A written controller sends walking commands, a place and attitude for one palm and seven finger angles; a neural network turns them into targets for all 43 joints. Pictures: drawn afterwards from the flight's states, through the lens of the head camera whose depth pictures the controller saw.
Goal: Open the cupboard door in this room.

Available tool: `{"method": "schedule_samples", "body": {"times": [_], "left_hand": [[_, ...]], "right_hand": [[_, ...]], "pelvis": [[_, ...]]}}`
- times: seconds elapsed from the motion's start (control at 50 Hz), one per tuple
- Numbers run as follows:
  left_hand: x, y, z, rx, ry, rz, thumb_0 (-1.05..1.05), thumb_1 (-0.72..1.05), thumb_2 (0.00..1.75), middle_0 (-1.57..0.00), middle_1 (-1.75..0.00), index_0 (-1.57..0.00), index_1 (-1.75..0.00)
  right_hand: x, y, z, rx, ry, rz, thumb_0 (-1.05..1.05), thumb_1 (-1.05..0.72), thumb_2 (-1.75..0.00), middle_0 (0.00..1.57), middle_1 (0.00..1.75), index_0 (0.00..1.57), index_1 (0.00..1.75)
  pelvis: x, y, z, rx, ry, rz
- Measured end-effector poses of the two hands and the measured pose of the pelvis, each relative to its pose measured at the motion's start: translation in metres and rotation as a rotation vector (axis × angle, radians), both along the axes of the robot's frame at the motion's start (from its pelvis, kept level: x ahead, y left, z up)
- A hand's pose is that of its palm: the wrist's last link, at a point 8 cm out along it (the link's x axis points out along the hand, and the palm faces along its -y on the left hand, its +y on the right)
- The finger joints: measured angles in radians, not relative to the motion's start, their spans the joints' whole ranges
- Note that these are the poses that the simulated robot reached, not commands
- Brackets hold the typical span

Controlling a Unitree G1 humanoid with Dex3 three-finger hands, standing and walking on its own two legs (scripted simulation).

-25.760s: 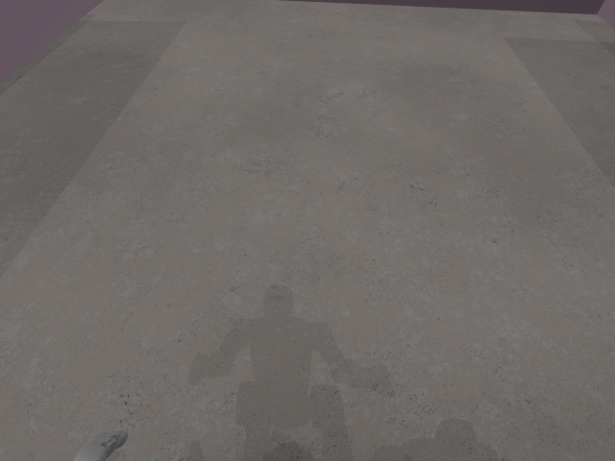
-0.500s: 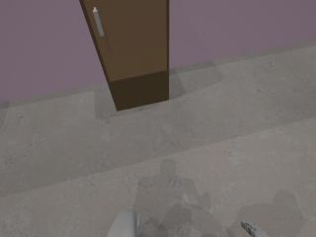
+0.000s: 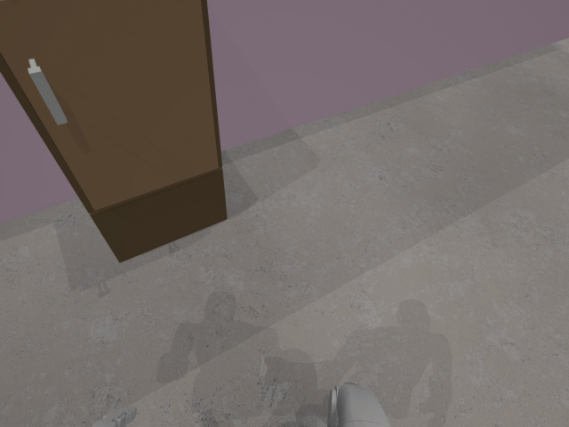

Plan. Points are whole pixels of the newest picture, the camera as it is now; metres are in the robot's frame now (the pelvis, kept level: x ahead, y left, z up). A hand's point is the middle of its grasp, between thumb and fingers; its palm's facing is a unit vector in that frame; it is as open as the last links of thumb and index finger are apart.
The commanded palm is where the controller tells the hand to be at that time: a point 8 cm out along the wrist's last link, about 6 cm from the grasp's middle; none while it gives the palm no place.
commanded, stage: walk to a spot facing it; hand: left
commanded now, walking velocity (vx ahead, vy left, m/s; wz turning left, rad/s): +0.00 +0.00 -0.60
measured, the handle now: (47, 92) +0.71 +0.56 +0.00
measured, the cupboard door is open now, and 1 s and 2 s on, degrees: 0 0 0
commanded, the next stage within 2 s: turn to face it in 0.10 s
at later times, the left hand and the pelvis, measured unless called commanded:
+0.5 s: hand (219, 333) +0.29 +0.13 -0.17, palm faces -0.11 -0.98 -0.17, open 7.2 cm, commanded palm none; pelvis +0.15 -0.02 -0.01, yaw -3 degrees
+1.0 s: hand (128, 394) +0.18 +0.26 -0.17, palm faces +0.25 -0.94 -0.25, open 7.4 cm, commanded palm none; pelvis +0.15 +0.02 +0.00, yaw +13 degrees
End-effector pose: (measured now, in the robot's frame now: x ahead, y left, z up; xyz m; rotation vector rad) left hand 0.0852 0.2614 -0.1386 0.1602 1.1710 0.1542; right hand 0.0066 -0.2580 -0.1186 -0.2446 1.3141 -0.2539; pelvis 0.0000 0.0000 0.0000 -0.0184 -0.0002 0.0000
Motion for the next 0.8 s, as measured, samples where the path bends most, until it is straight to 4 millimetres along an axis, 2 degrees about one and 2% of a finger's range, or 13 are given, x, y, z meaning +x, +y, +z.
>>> {"method": "schedule_samples", "body": {"times": [0.08, 0.16, 0.24, 0.28, 0.38, 0.46, 0.54, 0.6, 0.66, 0.7, 0.8], "left_hand": [[0.085, -0.013, 0.008, -0.009, -0.082, -0.092, 0.01, 0.92, 0.9, -0.19, -0.3, -0.19, -0.29], [0.156, -0.044, 0.006, -0.024, -0.115, -0.197, 0.01, 0.92, 0.9, -0.19, -0.3, -0.19, -0.29], [0.21, -0.079, -0.005, -0.025, -0.15, -0.287, 0.01, 0.92, 0.9, -0.19, -0.3, -0.19, -0.3], [0.221, -0.092, -0.01, -0.022, -0.157, -0.302, 0.0, 0.92, 0.9, -0.19, -0.3, -0.19, -0.3], [0.21, -0.103, -0.008, -0.028, -0.08, -0.288, 0.0, 0.91, 0.9, -0.2, -0.3, -0.2, -0.3], [0.199, -0.094, -0.003, -0.036, -0.061, -0.209, 0.0, 0.92, 0.9, -0.2, -0.3, -0.2, -0.3], [0.193, -0.07, -0.003, -0.038, -0.084, -0.116, -0.01, 0.93, 0.9, -0.2, -0.3, -0.2, -0.3], [0.181, -0.044, -0.012, -0.038, -0.083, -0.042, -0.01, 0.92, 0.9, -0.2, -0.3, -0.2, -0.3], [0.162, -0.014, -0.029, -0.039, -0.056, 0.033, 0.0, 0.92, 0.9, -0.2, -0.3, -0.2, -0.3], [0.146, 0.003, -0.033, -0.026, -0.006, 0.069, 0.0, 0.92, 0.9, -0.2, -0.3, -0.2, -0.3], [0.109, 0.03, -0.019, -0.004, 0.093, 0.136, 0.01, 0.92, 0.9, -0.2, -0.3, -0.2, -0.3]], "right_hand": [[-0.024, 0.0, 0.0, 0.003, 0.107, -0.088, -0.01, -0.93, -0.9, 0.2, 0.3, 0.2, 0.3], [-0.033, 0.008, -0.008, 0.041, 0.181, -0.181, 0.0, -0.92, -0.9, 0.2, 0.3, 0.2, 0.3], [-0.024, 0.011, -0.03, 0.097, 0.226, -0.262, 0.0, -0.91, -0.9, 0.2, 0.3, 0.2, 0.3], [-0.009, 0.009, -0.04, 0.117, 0.227, -0.282, 0.0, -0.91, -0.9, 0.2, 0.3, 0.2, 0.3], [0.06, 0.011, -0.044, 0.152, 0.118, -0.24, 0.0, -0.91, -0.9, 0.2, 0.3, 0.2, 0.3], [0.112, 0.017, -0.04, 0.17, 0.034, -0.17, 0.0, -0.91, -0.9, 0.2, 0.3, 0.2, 0.3], [0.145, 0.016, -0.034, 0.136, 0.027, -0.085, 0.01, -0.94, -0.9, 0.2, 0.3, 0.2, 0.3], [0.169, 0.018, -0.028, 0.099, 0.007, -0.022, 0.01, -0.94, -0.9, 0.2, 0.3, 0.2, 0.3], [0.193, 0.024, -0.026, 0.054, -0.027, 0.039, 0.01, -0.93, -0.9, 0.2, 0.3, 0.2, 0.3], [0.204, 0.029, -0.02, 0.038, -0.046, 0.072, 0.01, -0.92, -0.9, 0.2, 0.3, 0.2, 0.3], [0.22, 0.043, -0.003, 0.023, -0.047, 0.133, 0.0, -0.91, -0.9, 0.2, 0.3, 0.2, 0.3]], "pelvis": [[0.031, 0.0, 0.0, -0.004, 0.004, -0.034], [0.063, -0.008, -0.007, 0.0, 0.01, -0.082], [0.1, -0.025, -0.025, 0.024, 0.005, -0.124], [0.11, -0.03, -0.029, 0.022, -0.003, -0.142], [0.129, -0.031, -0.019, 0.005, -0.028, -0.135], [0.142, -0.027, -0.013, 0.0, -0.026, -0.091], [0.151, -0.017, -0.012, -0.008, -0.03, -0.03], [0.155, -0.006, -0.016, -0.016, -0.031, 0.016], [0.159, 0.009, -0.025, -0.023, -0.027, 0.063], [0.159, 0.016, -0.024, -0.018, -0.024, 0.073], [0.157, 0.027, -0.007, -0.034, -0.002, 0.116]]}}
